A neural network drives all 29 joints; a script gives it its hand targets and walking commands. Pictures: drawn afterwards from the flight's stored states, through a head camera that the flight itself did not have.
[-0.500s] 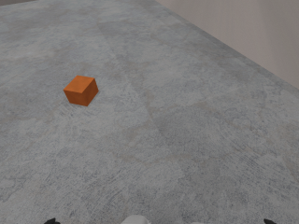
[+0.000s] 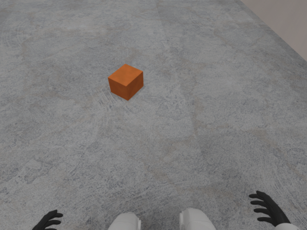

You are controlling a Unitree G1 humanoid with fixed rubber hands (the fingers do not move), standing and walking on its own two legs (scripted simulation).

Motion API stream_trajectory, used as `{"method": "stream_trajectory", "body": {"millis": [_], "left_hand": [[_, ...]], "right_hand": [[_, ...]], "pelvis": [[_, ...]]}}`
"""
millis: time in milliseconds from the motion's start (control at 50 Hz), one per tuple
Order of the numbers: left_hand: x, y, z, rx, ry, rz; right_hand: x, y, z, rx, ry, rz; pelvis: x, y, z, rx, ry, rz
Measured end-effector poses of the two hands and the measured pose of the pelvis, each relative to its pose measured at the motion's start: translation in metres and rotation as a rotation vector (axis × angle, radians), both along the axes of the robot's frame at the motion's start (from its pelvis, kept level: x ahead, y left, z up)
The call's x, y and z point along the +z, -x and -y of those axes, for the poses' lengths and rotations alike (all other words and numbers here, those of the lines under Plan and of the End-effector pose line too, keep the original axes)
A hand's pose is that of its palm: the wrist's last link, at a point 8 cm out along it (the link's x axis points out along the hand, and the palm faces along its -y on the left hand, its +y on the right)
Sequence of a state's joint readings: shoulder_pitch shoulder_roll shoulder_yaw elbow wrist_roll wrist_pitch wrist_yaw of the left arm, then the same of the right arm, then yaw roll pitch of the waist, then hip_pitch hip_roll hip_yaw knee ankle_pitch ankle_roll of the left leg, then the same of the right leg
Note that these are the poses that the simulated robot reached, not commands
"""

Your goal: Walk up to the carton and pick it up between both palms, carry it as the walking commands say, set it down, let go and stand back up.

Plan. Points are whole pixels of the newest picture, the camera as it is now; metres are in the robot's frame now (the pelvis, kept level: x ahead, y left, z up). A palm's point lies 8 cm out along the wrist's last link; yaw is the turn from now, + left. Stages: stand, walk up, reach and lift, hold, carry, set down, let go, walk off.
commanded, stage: walk up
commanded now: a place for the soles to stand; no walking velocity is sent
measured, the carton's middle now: (126, 81) +1.34 +0.28 -0.64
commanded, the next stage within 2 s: none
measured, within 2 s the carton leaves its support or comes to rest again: neither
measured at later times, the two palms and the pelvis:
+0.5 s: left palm (16, 191) +0.22 +0.42 -0.08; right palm (223, 146) +0.37 -0.20 -0.07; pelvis +0.20 +0.08 -0.01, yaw +8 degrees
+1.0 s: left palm (32, 137) +0.38 +0.43 -0.05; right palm (206, 104) +0.55 -0.17 -0.06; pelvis +0.38 +0.11 +0.02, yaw +12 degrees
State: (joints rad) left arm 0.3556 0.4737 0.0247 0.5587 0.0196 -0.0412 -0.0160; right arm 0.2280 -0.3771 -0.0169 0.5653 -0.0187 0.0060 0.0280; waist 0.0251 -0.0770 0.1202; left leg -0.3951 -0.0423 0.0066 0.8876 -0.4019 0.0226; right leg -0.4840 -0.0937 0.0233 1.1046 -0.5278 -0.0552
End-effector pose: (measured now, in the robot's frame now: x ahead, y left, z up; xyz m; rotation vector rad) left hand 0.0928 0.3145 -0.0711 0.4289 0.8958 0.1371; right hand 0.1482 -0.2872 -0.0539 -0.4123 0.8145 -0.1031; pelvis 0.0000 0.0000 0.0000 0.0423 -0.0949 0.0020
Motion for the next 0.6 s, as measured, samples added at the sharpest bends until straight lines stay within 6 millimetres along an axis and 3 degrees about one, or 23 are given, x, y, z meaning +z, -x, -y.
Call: {"method": "stream_trajectory", "body": {"millis": [80, 180, 300, 400, 500, 600], "left_hand": [[0.000, -0.045, 0.015, -0.027, 0.002, 0.071], [0.007, -0.058, 0.006, 0.063, -0.024, 0.088], [0.011, -0.048, -0.035, 0.173, -0.034, -0.031], [-0.007, -0.061, -0.085, 0.253, -0.043, -0.126], [-0.008, -0.123, -0.106, 0.226, -0.050, -0.100], [0.002, -0.196, -0.101, 0.142, -0.036, -0.032]], "right_hand": [[-0.017, -0.014, 0.014, -0.041, -0.011, -0.033], [-0.024, -0.057, 0.012, -0.019, 0.005, -0.101], [-0.012, -0.138, -0.029, 0.088, -0.007, -0.102], [-0.014, -0.202, -0.067, 0.141, 0.024, -0.023], [-0.015, -0.221, -0.087, 0.113, 0.023, -0.021], [-0.016, -0.221, -0.084, 0.052, 0.014, -0.056]], "pelvis": [[-0.009, -0.038, 0.007, 0.033, 0.046, 0.012], [-0.005, -0.081, -0.005, 0.093, 0.088, 0.033], [0.007, -0.130, -0.035, 0.150, 0.080, 0.036], [-0.009, -0.171, -0.067, 0.152, 0.047, 0.024], [-0.009, -0.201, -0.079, 0.138, 0.014, 0.038], [-0.002, -0.236, -0.082, 0.095, 0.002, 0.044]]}}
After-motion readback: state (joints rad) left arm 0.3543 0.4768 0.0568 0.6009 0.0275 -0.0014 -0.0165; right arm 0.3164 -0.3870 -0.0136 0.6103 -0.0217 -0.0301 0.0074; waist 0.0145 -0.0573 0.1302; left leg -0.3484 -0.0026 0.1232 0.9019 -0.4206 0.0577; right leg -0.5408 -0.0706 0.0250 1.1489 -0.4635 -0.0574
